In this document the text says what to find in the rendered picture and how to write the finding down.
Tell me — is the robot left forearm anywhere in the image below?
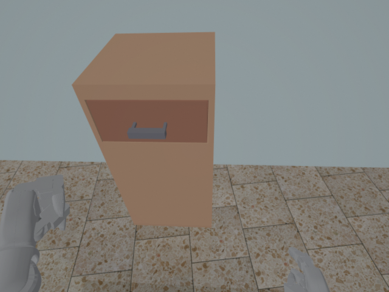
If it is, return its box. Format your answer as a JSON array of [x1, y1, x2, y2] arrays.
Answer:
[[0, 245, 41, 292]]

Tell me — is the robot left hand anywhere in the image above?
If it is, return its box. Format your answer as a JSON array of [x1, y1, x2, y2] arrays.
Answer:
[[0, 175, 70, 250]]

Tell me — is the cabinet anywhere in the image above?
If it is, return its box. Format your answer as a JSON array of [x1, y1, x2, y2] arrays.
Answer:
[[72, 32, 215, 228]]

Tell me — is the robot right hand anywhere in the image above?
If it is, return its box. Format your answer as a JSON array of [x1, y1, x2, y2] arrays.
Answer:
[[284, 247, 330, 292]]

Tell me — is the handle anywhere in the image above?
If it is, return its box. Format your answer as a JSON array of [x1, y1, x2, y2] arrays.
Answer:
[[127, 122, 167, 139]]

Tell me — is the drawer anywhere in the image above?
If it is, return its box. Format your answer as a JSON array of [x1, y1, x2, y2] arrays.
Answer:
[[87, 100, 208, 143]]

